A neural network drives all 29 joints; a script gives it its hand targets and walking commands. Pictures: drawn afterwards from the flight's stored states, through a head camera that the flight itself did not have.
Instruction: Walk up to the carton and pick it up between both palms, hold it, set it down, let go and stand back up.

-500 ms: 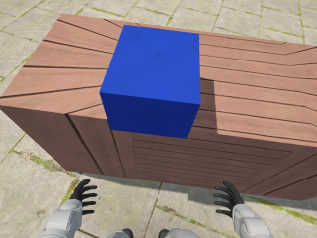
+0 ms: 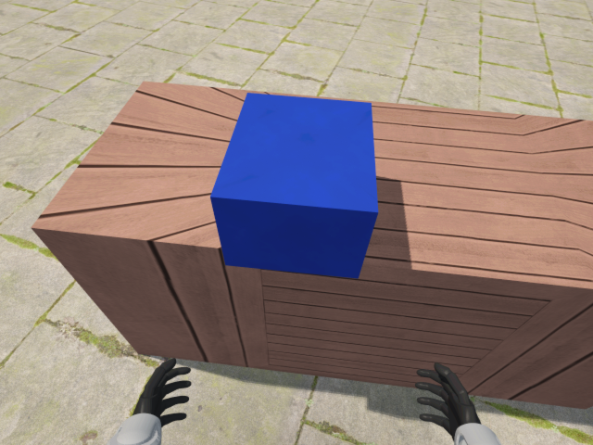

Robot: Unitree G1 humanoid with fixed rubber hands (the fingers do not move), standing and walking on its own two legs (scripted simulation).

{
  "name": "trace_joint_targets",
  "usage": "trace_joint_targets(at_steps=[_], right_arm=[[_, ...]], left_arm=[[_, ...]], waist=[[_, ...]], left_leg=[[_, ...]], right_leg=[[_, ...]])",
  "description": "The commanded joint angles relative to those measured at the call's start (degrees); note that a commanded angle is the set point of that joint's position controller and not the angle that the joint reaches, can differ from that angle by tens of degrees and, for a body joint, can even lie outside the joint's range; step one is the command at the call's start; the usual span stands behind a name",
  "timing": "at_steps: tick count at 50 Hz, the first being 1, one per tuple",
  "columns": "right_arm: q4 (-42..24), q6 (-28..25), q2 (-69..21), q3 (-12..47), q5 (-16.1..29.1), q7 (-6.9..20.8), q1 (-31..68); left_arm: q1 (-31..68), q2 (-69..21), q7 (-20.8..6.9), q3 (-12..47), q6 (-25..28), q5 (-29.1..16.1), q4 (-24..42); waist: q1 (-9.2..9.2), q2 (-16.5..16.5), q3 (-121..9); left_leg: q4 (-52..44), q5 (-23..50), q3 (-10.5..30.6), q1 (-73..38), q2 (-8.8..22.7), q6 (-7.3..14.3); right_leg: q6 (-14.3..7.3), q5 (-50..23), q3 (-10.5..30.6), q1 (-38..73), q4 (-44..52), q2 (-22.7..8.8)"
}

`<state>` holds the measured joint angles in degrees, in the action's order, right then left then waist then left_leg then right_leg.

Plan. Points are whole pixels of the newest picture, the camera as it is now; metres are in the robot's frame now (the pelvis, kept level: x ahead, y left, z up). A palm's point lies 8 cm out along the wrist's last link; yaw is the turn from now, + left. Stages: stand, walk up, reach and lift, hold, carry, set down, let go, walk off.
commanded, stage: reach and lift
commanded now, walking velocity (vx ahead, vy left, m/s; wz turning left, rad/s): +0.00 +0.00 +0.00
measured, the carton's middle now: (300, 181) +0.56 -0.02 +0.00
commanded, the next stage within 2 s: none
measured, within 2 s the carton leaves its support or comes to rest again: neither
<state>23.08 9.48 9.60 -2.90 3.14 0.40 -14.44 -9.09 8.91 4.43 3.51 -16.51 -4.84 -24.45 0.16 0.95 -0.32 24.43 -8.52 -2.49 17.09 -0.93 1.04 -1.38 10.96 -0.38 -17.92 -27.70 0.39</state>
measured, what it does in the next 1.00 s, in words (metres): shifts its weight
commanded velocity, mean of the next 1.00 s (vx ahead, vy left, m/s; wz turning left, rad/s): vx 0.00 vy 0.00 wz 0.00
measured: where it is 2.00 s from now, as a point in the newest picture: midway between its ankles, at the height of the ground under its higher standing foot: outside the picture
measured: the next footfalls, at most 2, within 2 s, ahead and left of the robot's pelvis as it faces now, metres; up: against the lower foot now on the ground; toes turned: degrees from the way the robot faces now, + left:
none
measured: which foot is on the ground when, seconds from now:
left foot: down 0.00-1.00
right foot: down 0.00-1.00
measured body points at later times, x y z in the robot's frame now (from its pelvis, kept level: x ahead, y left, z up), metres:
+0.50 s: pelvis +0.03 +0.02 +0.00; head +0.04 +0.01 +0.45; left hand +0.25 +0.21 -0.05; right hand +0.23 -0.23 -0.04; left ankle +0.05 +0.11 -0.74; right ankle +0.04 -0.10 -0.74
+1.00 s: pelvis +0.06 +0.01 +0.00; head +0.07 +0.01 +0.45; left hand +0.31 +0.20 -0.02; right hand +0.30 -0.24 -0.01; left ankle +0.05 +0.11 -0.74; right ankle +0.04 -0.10 -0.74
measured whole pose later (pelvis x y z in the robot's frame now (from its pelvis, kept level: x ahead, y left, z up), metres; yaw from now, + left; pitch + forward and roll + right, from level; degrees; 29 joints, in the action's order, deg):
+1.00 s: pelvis +0.06 +0.01 +0.00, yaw +0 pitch +3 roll +0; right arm 35.8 -20.5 17.2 0.2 17.2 3.5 -2.7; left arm -3.3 11.2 3.6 7.0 16.1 -11.2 -31.0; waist -0.8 -0.5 -2.9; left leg 24.0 -13.1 -1.5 14.4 -1.5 1.7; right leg -0.4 14.3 -0.2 -13.9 -24.6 0.2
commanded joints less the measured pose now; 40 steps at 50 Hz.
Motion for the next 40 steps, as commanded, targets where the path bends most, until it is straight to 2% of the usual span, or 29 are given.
trace_joint_targets(at_steps=[1, 3, 5, 6, 7, 8, 9, 10, 12, 13, 14, 15, 16, 17, 18, 21, 22, 24, 26, 27, 28, 35, 38, 39, 40], right_arm=[[-7.9, -0.7, 5.6, -1.7, 0.1, 0.5, 1.0], [-9.1, -0.3, 6.4, -1.5, 0.7, 0.4, 2.8], [-10.4, -0.6, 7.3, -1.8, 0.7, 0.4, 2.5], [-11.7, -1.1, 7.3, -2.1, 0.9, 0.6, 3.3], [-12.1, -1.5, 7.8, -2.3, 1.0, 0.9, 4.0], [-12.2, -1.8, 8.0, -3.1, 1.1, 1.3, 4.3], [-12.4, -2.1, 7.7, -2.8, 1.2, 1.6, 4.5], [-12.9, -2.7, 8.0, -2.9, 1.5, 2.0, 5.2], [-13.0, -4.0, 9.0, -3.7, 1.8, 2.7, 6.4], [-13.4, -4.7, 9.3, -3.9, 1.8, 3.1, 7.0], [-14.2, -5.5, 9.6, -4.4, 2.0, 3.3, 7.1], [-14.5, -6.3, 9.6, -4.3, 2.2, 3.8, 7.7], [-15.1, -7.0, 9.2, -4.2, 2.3, 4.0, 7.0], [-12.5, -7.5, 8.8, -3.6, 2.9, 4.2, 6.0], [-12.2, -8.0, 9.1, -3.6, 2.9, 4.5, 5.3], [-7.5, -9.7, 10.5, -4.0, 3.9, 4.6, 4.4], [-7.0, -10.7, 11.4, -4.2, 4.0, 4.4, 3.7], [-8.0, -13.2, 12.9, -4.1, 4.8, 4.3, 4.6], [-9.7, -16.3, 13.0, -3.7, 6.1, 4.0, 6.0], [-9.2, -17.6, 13.4, -3.3, 6.7, 4.0, 6.4], [-8.6, -18.9, 14.0, -3.3, 7.3, 4.0, 6.5], [-0.1, -24.0, 14.3, -1.7, 10.2, 3.9, 11.7], [-2.2, -27.3, 14.9, -1.0, 11.9, 4.0, 14.7], [-0.9, -28.3, 15.5, -0.6, 12.3, 3.9, 14.3], [-0.8, -29.2, 15.2, -0.5, 12.8, 3.8, 15.8]], left_arm=[[4.2, 4.6, 0.4, -1.2, 0.6, 0.8, 10.7], [5.4, 4.9, 0.4, -1.2, -0.7, 0.3, 12.3], [3.4, 4.0, 0.4, -1.6, -1.1, 0.2, 12.0], [4.2, 4.1, 0.4, -1.6, -0.7, 0.1, 13.5], [5.5, 4.0, 0.7, -1.8, -0.2, 0.2, 14.6], [6.0, 4.3, 0.9, -1.7, 0.3, 0.1, 14.8], [6.2, 4.0, 1.1, -1.4, 0.8, -0.3, 14.2], [6.8, 3.7, 1.2, -1.3, 1.5, -0.2, 14.4], [8.2, 3.8, 1.7, -0.7, 3.4, -1.1, 14.4], [8.4, 3.6, 2.0, -0.6, 4.5, -0.8, 14.7], [9.2, 3.8, 2.1, -0.3, 5.8, -1.4, 13.9], [9.5, 4.1, 2.2, 0.0, 7.2, -1.8, 14.2], [8.1, 3.8, 2.2, 0.2, 8.2, -2.3, 12.8], [7.8, 3.9, 2.0, 0.7, 9.5, -2.1, 12.3], [7.0, 4.0, 1.9, 0.2, 10.3, -2.0, 11.2], [7.2, 5.0, 1.0, -0.1, 12.7, -1.8, 9.7], [6.2, 4.6, 0.8, 0.3, 13.6, -1.6, 9.6], [5.6, 5.0, 0.6, -0.3, 16.1, -1.6, 10.5], [5.8, 5.6, 0.7, -0.7, 19.2, -2.3, 11.1], [5.5, 4.8, 0.7, -0.2, 20.5, -2.9, 9.4], [5.7, 4.9, 0.6, 0.5, 22.0, -3.8, 9.0], [9.5, 6.2, 0.0, 0.7, 27.6, -5.1, 2.1], [10.5, 6.4, 0.3, 1.4, 30.7, -6.3, 3.3], [11.1, 7.3, 0.5, 1.4, 31.9, -6.4, 3.4], [11.8, 7.5, 0.6, 2.0, 32.8, -6.5, 3.1]], waist=[[-0.37, 0.1, -4.4], [-0.01, -0.3, -3.6], [0.29, 0.9, -2.9], [0.33, -0.1, -3.0], [0.82, -0.4, -2.5], [0.42, -0.9, -2.7], [0.65, 0.2, -2.3], [0.90, 0.1, -2.2], [0.30, 0.2, -4.2], [0.74, -0.6, -4.8], [-0.16, -0.5, -5.9], [0.33, -0.6, -7.1], [0.10, 0.7, -7.8], [0.12, 0.2, -7.8], [0.12, 1.0, -8.0], [-0.36, -0.6, -9.2], [-1.09, -0.6, -8.9], [-0.92, -1.2, -10.4], [-0.18, -0.3, -12.3], [-0.50, 1.3, -12.7], [-0.80, 0.9, -13.8], [-0.20, 0.7, -9.8], [-0.06, 2.4, -14.0], [-0.24, 3.5, -15.2], [-0.48, 3.1, -16.5]], left_leg=[[-6.4, -9.3, 0.9, -3.4, 1.3, 0.3], [-7.0, -8.8, 0.7, -3.8, 1.7, 0.1], [-8.4, -8.7, 1.0, -2.8, 2.0, 0.1], [-8.4, -8.0, 1.0, -3.2, 2.0, 0.1], [-9.0, -9.6, 0.9, -2.3, 2.0, -0.1], [-9.1, -10.8, 1.0, -2.2, 2.1, -0.2], [-9.2, -11.2, 1.6, -1.3, 2.3, 0.1], [-8.9, -11.8, 1.4, -1.0, 2.2, -0.1], [-8.5, -12.5, 2.3, -1.3, 2.8, 0.2], [-8.4, -11.6, 2.3, -1.0, 2.7, 0.3], [-8.0, -10.6, 2.1, -1.4, 2.5, 0.3], [-7.9, -9.9, 2.8, -1.2, 2.8, 0.3], [-7.3, -8.1, 2.3, -2.2, 2.4, 0.3], [-7.1, -5.5, 2.9, -2.8, 2.4, 0.2], [-7.4, -5.1, 3.3, -3.7, 2.5, 0.0], [-6.8, -0.5, 3.4, -6.2, 1.8, -0.2], [-6.5, 1.7, 3.4, -6.8, 1.9, -0.4], [-6.0, 6.8, 4.0, -8.5, 1.7, -0.9], [-5.1, 11.0, 4.4, -9.5, 1.4, -0.5], [-4.6, 13.1, 4.6, -10.0, 1.5, -0.4], [-4.0, 14.2, 5.0, -10.3, 1.4, -0.7], [-3.6, 7.9, 5.1, -8.1, 1.0, -0.3], [-1.9, 12.3, 5.2, -9.2, 0.7, 0.0], [-1.8, 13.6, 5.5, -8.9, 0.5, 0.2], [-1.4, 14.3, 5.1, -8.7, 0.2, 0.2]], right_leg=[[0.1, 8.1, 2.9, 1.3, 9.0, -2.1], [0.2, 7.8, 2.8, 1.1, 9.5, -2.1], [0.2, 6.2, 2.2, 3.2, 9.2, -1.5], [0.2, 5.2, 2.4, 3.6, 8.9, -1.4], [0.3, 5.2, 2.2, 3.6, 8.9, -1.1], [0.4, 5.1, 2.1, 4.0, 8.5, -1.0], [0.4, 5.8, 1.9, 4.3, 8.2, -0.9], [0.3, 6.7, 1.8, 3.8, 7.7, -0.8], [0.1, 5.5, 1.7, 3.2, 6.6, -0.9], [0.0, 4.6, 2.0, 3.2, 6.4, -0.9], [0.1, 4.8, 2.2, 2.8, 6.9, -1.1], [0.0, 4.1, 2.2, 2.8, 6.3, -1.1], [0.2, 3.4, 2.2, 3.0, 6.7, -1.2], [0.1, 1.8, 2.5, 2.8, 6.8, -1.4], [0.3, 1.8, 2.3, 2.8, 7.1, -1.2], [0.3, -1.4, 2.9, 2.5, 8.1, -0.9], [0.2, -2.9, 2.8, 2.5, 8.0, -0.6], [0.1, -6.9, 2.9, 4.0, 8.1, -0.2], [0.1, -9.5, 3.1, 4.1, 7.4, 0.0], [0.3, -11.7, 3.3, 4.8, 7.4, -0.1], [0.2, -12.9, 3.5, 4.9, 7.2, -0.1], [0.4, -8.8, 2.9, 3.7, 6.7, -0.4], [0.7, -14.1, 3.5, 5.4, 5.4, -0.2], [1.1, -16.4, 3.5, 6.4, 4.8, -0.1], [1.3, -18.2, 3.4, 7.0, 4.1, -0.2]])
